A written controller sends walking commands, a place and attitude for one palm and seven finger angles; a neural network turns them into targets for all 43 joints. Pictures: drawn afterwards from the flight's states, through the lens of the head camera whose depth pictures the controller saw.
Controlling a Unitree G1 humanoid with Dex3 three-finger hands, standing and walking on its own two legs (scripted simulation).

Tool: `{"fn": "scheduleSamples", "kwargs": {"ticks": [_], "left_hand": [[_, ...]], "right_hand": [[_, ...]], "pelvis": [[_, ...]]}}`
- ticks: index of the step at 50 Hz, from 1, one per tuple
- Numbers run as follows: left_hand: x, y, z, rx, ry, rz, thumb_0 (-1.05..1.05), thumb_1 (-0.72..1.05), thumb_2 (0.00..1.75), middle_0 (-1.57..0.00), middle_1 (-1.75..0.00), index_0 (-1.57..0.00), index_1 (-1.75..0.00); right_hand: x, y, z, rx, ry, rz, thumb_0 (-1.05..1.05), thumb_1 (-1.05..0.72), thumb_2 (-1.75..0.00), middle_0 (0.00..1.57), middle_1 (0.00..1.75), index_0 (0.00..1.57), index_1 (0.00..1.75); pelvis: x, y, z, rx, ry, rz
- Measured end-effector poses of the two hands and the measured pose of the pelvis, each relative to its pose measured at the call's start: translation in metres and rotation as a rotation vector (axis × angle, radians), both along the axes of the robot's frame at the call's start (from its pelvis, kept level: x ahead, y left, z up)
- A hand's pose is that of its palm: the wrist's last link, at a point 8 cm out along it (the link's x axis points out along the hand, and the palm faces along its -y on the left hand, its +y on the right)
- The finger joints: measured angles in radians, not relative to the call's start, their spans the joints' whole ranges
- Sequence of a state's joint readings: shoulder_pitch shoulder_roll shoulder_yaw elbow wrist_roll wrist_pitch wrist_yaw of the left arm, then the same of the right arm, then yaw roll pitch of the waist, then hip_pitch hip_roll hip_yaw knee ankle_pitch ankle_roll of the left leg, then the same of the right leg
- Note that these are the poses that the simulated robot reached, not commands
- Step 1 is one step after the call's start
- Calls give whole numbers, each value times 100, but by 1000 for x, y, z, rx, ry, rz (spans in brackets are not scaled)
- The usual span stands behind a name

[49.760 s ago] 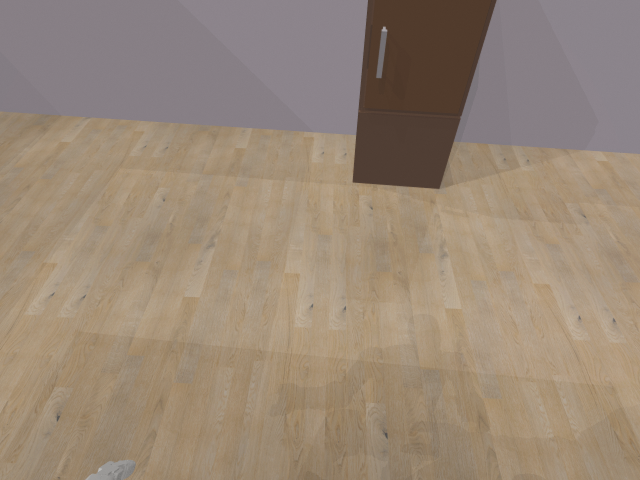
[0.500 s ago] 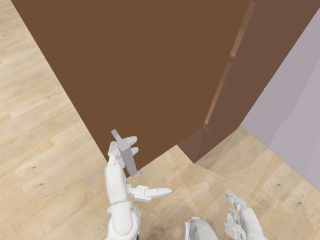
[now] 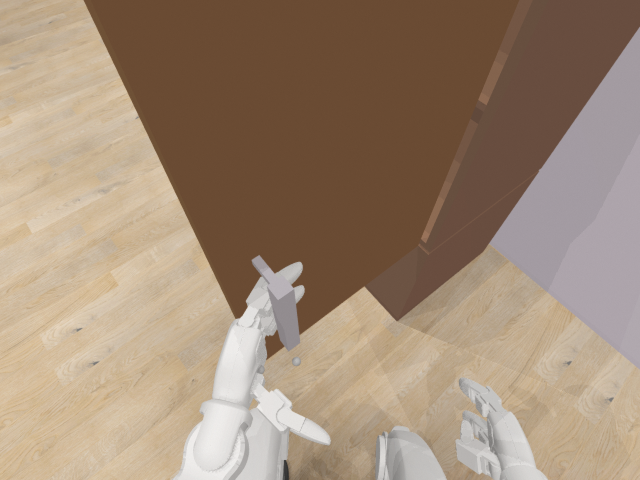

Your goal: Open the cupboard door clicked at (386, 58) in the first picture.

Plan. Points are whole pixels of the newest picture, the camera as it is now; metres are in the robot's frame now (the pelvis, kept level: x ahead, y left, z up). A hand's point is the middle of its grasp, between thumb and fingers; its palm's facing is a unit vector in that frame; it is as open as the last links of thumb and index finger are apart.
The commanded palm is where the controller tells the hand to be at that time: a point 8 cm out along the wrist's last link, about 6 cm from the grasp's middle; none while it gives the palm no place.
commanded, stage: slide the hand sideways off the handle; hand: left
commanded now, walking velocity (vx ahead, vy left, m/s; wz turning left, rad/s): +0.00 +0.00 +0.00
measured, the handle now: (277, 307) +0.32 +0.08 +0.03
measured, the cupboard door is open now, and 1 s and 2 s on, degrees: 91 92 92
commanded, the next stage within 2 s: draw the hand back to the body in 1.00 s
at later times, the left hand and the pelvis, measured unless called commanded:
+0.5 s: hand (291, 388) +0.23 +0.05 +0.03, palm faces -0.13 -0.99 +0.00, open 16.0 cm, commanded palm +0.20 +0.12 +0.02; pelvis +0.00 -0.01 -0.01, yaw -1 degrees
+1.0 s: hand (219, 429) +0.18 +0.12 +0.02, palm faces -0.02 -1.00 -0.02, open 16.1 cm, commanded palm +0.15 +0.17 +0.02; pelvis +0.00 -0.03 -0.03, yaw -1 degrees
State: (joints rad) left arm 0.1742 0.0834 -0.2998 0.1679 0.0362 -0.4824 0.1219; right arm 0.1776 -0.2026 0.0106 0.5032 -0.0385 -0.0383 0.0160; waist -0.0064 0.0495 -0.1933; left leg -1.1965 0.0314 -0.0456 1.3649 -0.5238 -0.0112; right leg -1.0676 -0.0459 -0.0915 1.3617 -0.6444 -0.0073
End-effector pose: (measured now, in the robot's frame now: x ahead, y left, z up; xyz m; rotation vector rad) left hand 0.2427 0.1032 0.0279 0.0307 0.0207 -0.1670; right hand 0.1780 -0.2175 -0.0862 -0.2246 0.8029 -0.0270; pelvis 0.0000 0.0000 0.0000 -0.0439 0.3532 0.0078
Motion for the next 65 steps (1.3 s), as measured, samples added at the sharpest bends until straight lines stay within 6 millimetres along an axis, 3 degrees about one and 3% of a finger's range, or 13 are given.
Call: {"fn": "scheduleSamples", "kwargs": {"ticks": [7,15,25,33,43,51,57,60,65], "left_hand": [[-9,-9,1,-93,47,18,-1,-51,30,-17,-37,-24,-37],[-22,-12,1,-55,12,47,-1,-50,30,-17,-35,-21,-33],[-31,2,2,-25,38,40,-1,-50,30,-20,-33,-22,-33],[-42,14,2,-25,60,70,-1,-50,30,-20,-33,-24,-34],[-66,42,-1,-1,67,90,-1,-50,30,-21,-33,-24,-34],[-81,73,-3,-7,41,142,-1,-50,30,-17,-31,-19,-31],[-81,70,-5,-55,21,55,-1,-51,30,-15,-30,-16,-30],[-78,70,4,-51,7,21,-2,-51,30,-15,-30,-15,-30],[-78,89,46,3,-31,74,-2,-50,30,-15,-30,-15,-30]], "right_hand": [[-6,1,4,9,-22,-36,1,-90,-90,20,30,20,30],[-1,8,3,26,-25,-14,1,-90,-90,20,30,20,30],[12,4,-2,45,-27,-3,1,-90,-90,20,30,20,30],[19,-17,-2,27,-41,-32,1,-90,-90,20,30,20,30],[27,-40,-9,-5,-61,-80,1,-90,-90,20,30,20,30],[25,-38,-16,-21,-85,-83,1,-90,-90,20,30,20,30],[17,-28,-17,-33,-108,-81,1,-90,-90,20,30,20,30],[11,-21,-13,-30,-113,-92,1,-90,-90,20,30,20,30],[-1,-4,5,7,-107,-119,1,-90,-90,20,30,20,30]], "pelvis": [[-2,8,-1,10,-1,-23],[0,4,-7,18,9,-30],[3,-7,-8,21,9,-27],[10,-20,-9,31,16,-32],[9,-29,-18,33,17,-31],[1,-25,-27,21,20,-28],[-7,-15,-33,4,14,-29],[-10,-9,-33,-4,2,-31],[-11,-1,-15,-14,-42,-28]]}}
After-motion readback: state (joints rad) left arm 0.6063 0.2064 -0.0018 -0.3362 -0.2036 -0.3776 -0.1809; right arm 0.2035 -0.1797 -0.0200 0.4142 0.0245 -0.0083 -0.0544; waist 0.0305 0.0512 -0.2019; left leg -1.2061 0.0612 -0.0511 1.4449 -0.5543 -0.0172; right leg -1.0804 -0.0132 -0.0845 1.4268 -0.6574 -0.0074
